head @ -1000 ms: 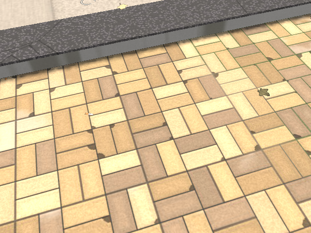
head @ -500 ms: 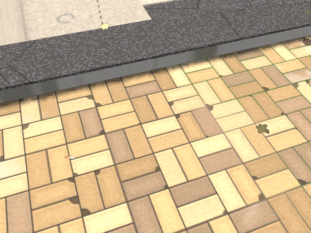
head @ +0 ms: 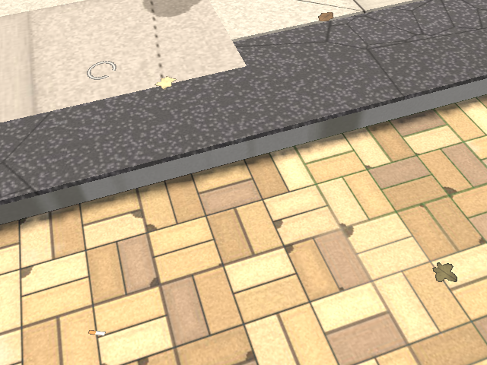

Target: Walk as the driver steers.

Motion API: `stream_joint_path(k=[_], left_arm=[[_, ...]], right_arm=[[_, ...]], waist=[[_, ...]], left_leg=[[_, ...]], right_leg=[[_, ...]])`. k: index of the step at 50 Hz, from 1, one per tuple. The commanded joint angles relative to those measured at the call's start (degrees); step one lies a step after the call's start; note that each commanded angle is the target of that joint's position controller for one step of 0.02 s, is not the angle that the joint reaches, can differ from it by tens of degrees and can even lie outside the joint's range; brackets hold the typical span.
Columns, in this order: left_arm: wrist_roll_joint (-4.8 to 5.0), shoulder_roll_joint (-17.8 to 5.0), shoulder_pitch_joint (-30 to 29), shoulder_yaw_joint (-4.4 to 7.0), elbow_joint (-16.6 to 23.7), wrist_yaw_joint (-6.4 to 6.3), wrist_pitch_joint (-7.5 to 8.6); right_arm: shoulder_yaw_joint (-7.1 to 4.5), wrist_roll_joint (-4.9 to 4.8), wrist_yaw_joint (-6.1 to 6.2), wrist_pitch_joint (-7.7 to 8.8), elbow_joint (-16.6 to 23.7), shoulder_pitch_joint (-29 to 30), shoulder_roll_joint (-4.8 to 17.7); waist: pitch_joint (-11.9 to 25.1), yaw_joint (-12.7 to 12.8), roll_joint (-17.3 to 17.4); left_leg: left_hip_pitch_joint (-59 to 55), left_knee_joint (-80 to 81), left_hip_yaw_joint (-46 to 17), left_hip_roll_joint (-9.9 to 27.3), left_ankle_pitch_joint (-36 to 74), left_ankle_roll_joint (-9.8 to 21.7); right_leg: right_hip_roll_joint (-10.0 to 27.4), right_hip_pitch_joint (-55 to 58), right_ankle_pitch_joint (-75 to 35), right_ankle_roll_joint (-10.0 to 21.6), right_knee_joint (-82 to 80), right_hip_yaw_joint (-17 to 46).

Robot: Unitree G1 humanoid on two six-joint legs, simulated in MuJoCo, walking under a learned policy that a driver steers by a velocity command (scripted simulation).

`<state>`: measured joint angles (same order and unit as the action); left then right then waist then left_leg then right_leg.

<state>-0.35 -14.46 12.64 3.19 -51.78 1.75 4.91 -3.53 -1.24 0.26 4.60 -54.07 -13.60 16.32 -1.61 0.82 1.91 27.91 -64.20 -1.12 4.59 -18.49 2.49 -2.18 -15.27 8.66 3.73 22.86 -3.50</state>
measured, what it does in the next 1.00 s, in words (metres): walks ahead, turning left: left foot, then right foot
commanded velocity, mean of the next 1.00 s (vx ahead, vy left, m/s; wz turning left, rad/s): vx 0.50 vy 0.00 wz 0.45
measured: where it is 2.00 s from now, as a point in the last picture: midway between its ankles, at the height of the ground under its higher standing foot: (145, 191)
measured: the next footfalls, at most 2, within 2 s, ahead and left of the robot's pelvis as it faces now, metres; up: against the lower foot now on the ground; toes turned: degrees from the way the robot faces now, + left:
left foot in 0.38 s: +0.38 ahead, +0.16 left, +0.00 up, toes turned +12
right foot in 0.84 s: +0.69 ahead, +0.05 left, +0.00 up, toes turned +26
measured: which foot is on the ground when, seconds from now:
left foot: up 0.00-0.36, down 0.38-0.86, up 0.88-1.00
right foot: down 0.00-0.40, up 0.42-0.82, down 0.84-1.00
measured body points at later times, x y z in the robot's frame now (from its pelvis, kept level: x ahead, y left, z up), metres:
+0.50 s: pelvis +0.29 +0.08 -0.01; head +0.32 +0.09 +0.44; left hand +0.31 +0.36 -0.14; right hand +0.47 -0.17 -0.12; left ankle +0.34 +0.15 -0.74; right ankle +0.20 -0.10 -0.64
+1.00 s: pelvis +0.58 +0.11 +0.00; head +0.61 +0.11 +0.45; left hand +0.54 +0.40 -0.10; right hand +0.78 -0.11 -0.13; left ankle +0.45 +0.18 -0.66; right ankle +0.65 +0.04 -0.74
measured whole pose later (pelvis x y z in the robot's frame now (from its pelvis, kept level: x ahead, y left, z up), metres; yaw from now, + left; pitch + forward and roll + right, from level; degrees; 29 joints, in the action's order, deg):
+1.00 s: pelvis +0.58 +0.11 +0.00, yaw +30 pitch +1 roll +0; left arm -2.3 -15.2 12.6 2.3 -45.6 0.0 3.9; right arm -4.7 2.1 -1.8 1.1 -46.2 -17.2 18.3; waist -1.7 -0.6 2.4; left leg 23.0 -62.4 -3.2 -2.8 -20.2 3.6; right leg 0.3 -15.6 10.9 1.7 25.4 -4.1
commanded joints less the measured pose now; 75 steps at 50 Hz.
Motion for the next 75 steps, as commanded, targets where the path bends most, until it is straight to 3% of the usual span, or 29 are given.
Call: stream_joint_path(k=[1, 8, 13, 16, 18, 19, 20, 21, 22, 23, 25, 28, 34, 35, 40, 42, 43, 44, 45, 47, 52, 61, 65, 66, 67, 68, 69, 71, 75], left_arm=[[-0.07, -7.14, -0.71, 1.38, 2.25, -0.37, 1.29], [-0.23, -8.71, 3.12, 1.68, -0.25, -2.19, 1.28], [0.47, -9.20, 6.98, 1.99, -2.58, -2.52, -0.15], [0.91, -11.19, 5.31, 2.67, -1.98, -3.16, -1.54], [0.88, -12.02, 3.58, 2.87, -0.97, -3.92, -2.68], [0.55, -11.50, 3.69, 2.46, 0.10, -4.28, -2.69], [-1.21, -4.07, 8.69, 0.01, 2.72, -3.06, -1.08], [0.11, -4.95, 6.18, -0.29, 3.20, -2.06, 1.64], [2.44, -8.63, -0.11, 0.80, 4.90, -1.28, 3.39], [2.69, -8.60, -2.63, 0.71, 5.62, -1.28, 4.23], [0.54, -8.97, -2.91, 1.66, 5.22, -2.05, 3.61], [-0.30, -7.06, -2.01, 1.74, 5.92, -2.37, 1.51], [0.11, -4.43, -14.39, 0.68, 10.24, -1.90, 1.46], [-2.82, -3.06, -11.75, -0.59, 9.97, -0.60, -1.00], [-1.82, -8.46, -10.31, 0.42, 12.02, -0.64, -1.37], [-2.47, -10.80, 1.53, 1.39, 9.24, -1.60, 0.25], [-3.50, -15.31, 10.70, 2.26, 8.74, -2.50, 0.88], [-3.35, -21.51, 8.46, 3.85, 8.40, -2.62, -0.16], [-2.52, -14.92, 4.22, 2.82, 9.82, -2.26, -0.92], [-2.05, -7.52, 0.19, 0.82, 10.23, -1.90, -1.15], [-1.01, -6.90, 6.01, 0.55, 5.73, -1.15, 1.28], [-0.56, -8.37, 12.02, 0.65, -0.04, -0.97, 0.54], [-0.16, -9.64, 11.85, 0.68, -2.11, -1.42, -0.50], [0.01, -8.47, 11.63, 0.13, -2.00, -1.49, -0.68], [-0.03, -6.40, 10.35, -0.73, 0.35, -1.45, -0.53], [0.72, -1.34, 15.82, -1.62, 1.92, -1.07, -0.79], [-0.78, -8.36, 11.23, 0.35, 0.96, -1.76, -1.59], [-0.39, -5.85, 7.88, -0.01, 1.52, -1.21, -1.26], [-1.84, -3.68, 8.92, -0.23, 0.02, -0.26, -3.17]], right_arm=[[-0.99, 0.24, 0.34, -0.64, 2.42, -1.75, 2.87], [-0.48, 0.15, -0.93, -0.61, 5.93, 9.33, 1.59], [0.13, 0.05, -2.51, -0.64, 9.69, 15.93, 1.09], [-0.65, 0.13, -3.65, -0.70, 11.32, 14.52, 2.95], [-2.83, 0.11, -3.70, -0.99, 9.25, 3.21, 6.52], [-4.85, 0.03, -2.88, -1.25, 7.04, -6.59, 10.75], [-6.30, -0.38, -2.00, -1.49, 6.58, -10.74, 16.89], [-5.01, -0.25, -1.97, -1.17, 7.41, -11.41, 14.06], [-4.02, 0.36, -1.76, -0.86, 7.51, -9.77, 10.59], [-3.54, 0.35, -1.66, -0.52, 8.28, -6.08, 8.70], [-2.40, 0.78, -1.53, -0.40, 10.31, 0.66, 5.41], [-2.64, 0.74, -0.68, -0.36, 11.36, 1.43, 6.83], [-3.28, 0.15, 0.77, -0.98, 10.46, -3.88, 8.83], [-3.41, 2.06, -0.68, -1.28, 8.68, -6.50, 9.67], [-4.10, 3.26, -0.27, -1.88, 10.18, -5.93, 10.31], [-3.72, 2.96, -0.34, -1.30, 10.55, -4.73, 9.52], [-2.33, 2.44, -0.65, -0.71, 12.00, -5.81, 4.77], [-1.84, 1.02, -0.98, -0.74, 14.30, -12.56, 2.21], [-2.15, 2.60, -0.41, -1.94, 10.84, -11.91, 7.00], [-2.19, 2.78, -1.61, -2.40, 10.91, -5.58, 6.91], [-1.06, 3.60, -2.96, -3.82, 10.93, -3.11, 3.84], [1.81, 3.71, -3.68, -2.75, 14.53, 13.42, 1.46], [1.30, 4.30, -2.41, -1.77, 11.95, 6.62, 3.12], [0.56, 4.91, -1.80, -1.17, 8.72, -1.75, 4.68], [-0.69, 5.85, -0.98, -0.86, 6.74, -11.62, 9.02], [-2.25, 4.95, -0.40, -1.46, 6.11, -13.34, 15.09], [-2.07, 2.43, -0.41, -1.85, 6.55, -10.18, 12.84], [-0.19, 2.34, -0.66, -1.33, 6.76, -2.52, 6.31], [0.68, 1.98, -0.48, 0.39, 4.85, -1.60, 3.88]], waist=[[2.00, -1.72, -6.45], [-1.43, 1.53, -5.04], [-3.78, 3.61, -3.86], [-1.49, 1.17, -6.05], [5.32, -5.33, -6.88], [10.73, -9.57, -3.57], [17.31, -5.92, 10.40], [23.31, -6.72, 8.81], [16.77, -8.18, 5.96], [11.22, -6.59, 1.93], [5.19, -1.85, -1.04], [3.55, 0.42, 0.51], [1.01, -4.09, 2.47], [1.98, -3.60, 5.61], [0.93, -2.02, 3.63], [5.58, 4.00, -0.69], [14.25, 6.72, -9.54], [16.57, 0.81, -26.83], [10.49, 0.11, -13.41], [2.63, 0.10, -4.30], [2.25, -0.29, -8.35], [-1.90, 2.28, -8.71], [1.41, -2.53, -7.73], [6.36, -5.88, -5.48], [13.25, -9.80, 0.55], [18.44, -6.70, 14.95], [13.63, -6.86, 4.10], [2.94, -2.73, 1.69], [1.48, 0.74, 2.46]], left_leg=[[7.72, 3.30, -2.55, 4.32, 5.52, -0.82], [9.17, 23.60, -0.88, 1.79, 25.28, -1.38], [12.46, 30.39, 0.88, 0.27, 22.30, 0.44], [7.81, 30.83, 4.91, -2.91, 13.25, 2.88], [-7.52, 32.39, 7.79, -7.47, 11.23, 5.58], [-24.46, 33.96, 1.07, -5.22, 12.71, 8.44], [-47.26, 36.10, -27.88, 9.73, 6.32, 18.87], [-53.52, 45.84, -46.74, 15.14, 1.41, 22.58], [-49.54, 46.92, -38.20, 12.90, 3.11, 18.88], [-41.21, 47.19, -30.30, 10.49, 7.02, 16.60], [-25.16, 49.70, -21.15, 6.56, 16.41, 14.47], [-16.15, 52.41, -16.84, 4.37, 21.48, 14.82], [-11.16, 51.86, -12.42, -0.08, 15.47, 10.33], [-12.55, 51.37, -11.98, -1.69, 17.51, 9.10], [-18.71, 43.69, -20.75, 2.86, 20.09, 6.87], [-16.53, 29.14, -18.66, -1.74, 24.00, 4.88], [-11.73, 11.65, -11.62, -6.69, 13.97, 3.49], [6.66, 0.34, -5.11, -14.62, -15.25, 1.96], [10.87, -5.47, -6.46, -8.18, -11.45, 2.55], [7.74, -2.53, -5.24, -4.56, -2.20, 1.72], [5.98, 2.60, -4.62, -4.19, 2.75, 0.01], [0.92, 28.42, 4.88, -3.57, 11.78, -0.30], [-11.37, 35.94, 6.90, -6.82, 9.82, 3.96], [-22.85, 38.05, 6.03, -6.92, 11.40, 5.43], [-36.71, 38.83, -6.72, 5.06, 8.77, 8.18], [-47.77, 45.36, -32.44, 19.93, 9.71, 15.45], [-42.58, 46.69, -31.11, 17.45, 8.59, 14.18], [-29.89, 50.23, -18.04, 11.83, 14.38, 11.12], [-22.40, 54.61, -8.52, 6.93, 23.39, 9.33]], right_leg=[[15.63, 5.89, -6.00, 9.43, -15.27, 14.63], [13.46, 7.86, -10.41, 6.05, -18.26, 1.31], [16.96, 19.09, -15.70, 5.15, -15.08, -2.38], [18.29, 23.61, -37.38, 3.51, -6.53, -4.65], [16.52, 21.50, -51.51, 1.32, 9.98, -7.11], [14.23, 10.44, -41.99, -0.84, 25.06, -7.48], [4.10, -15.95, -0.06, -4.96, 47.49, -6.17], [-1.20, -26.34, 24.77, -4.59, 56.36, 5.91], [2.69, -31.78, 20.87, -2.96, 57.40, 9.13], [5.41, -31.29, 15.60, -2.10, 53.22, 8.39], [8.75, -23.23, 10.49, -3.00, 43.85, 8.02], [8.82, -18.57, 7.42, -5.66, 36.10, 6.79], [3.92, -13.62, -13.73, -7.51, 11.07, 5.45], [4.26, -11.17, -13.76, -7.46, 13.14, 1.73], [4.43, -7.42, -1.74, -5.73, 8.30, 5.32], [5.07, 7.36, 2.97, -3.28, 2.49, 6.73], [18.20, 19.28, 14.24, -0.87, -0.32, 19.78], [28.13, 28.35, 21.48, 5.30, -10.52, 47.51], [27.05, 22.94, 29.74, 5.61, -9.96, 45.73], [21.13, 12.69, 16.16, 3.59, -10.61, 27.43], [16.42, 12.12, -12.81, 4.04, -11.05, 11.32], [15.03, 12.72, -21.22, 4.04, -12.74, 1.50], [15.68, 15.80, -41.44, 2.84, -0.34, -0.28], [13.48, 12.16, -40.05, 1.63, 9.41, -2.01], [11.00, 1.55, -21.01, 0.27, 24.89, -3.60], [0.50, -16.43, 21.35, -1.54, 43.72, -3.97], [3.16, -20.73, 20.68, -0.60, 47.16, 4.38], [6.84, -19.75, 12.47, -0.19, 42.81, 4.92], [7.72, -13.58, 8.03, -2.33, 38.17, 3.49]])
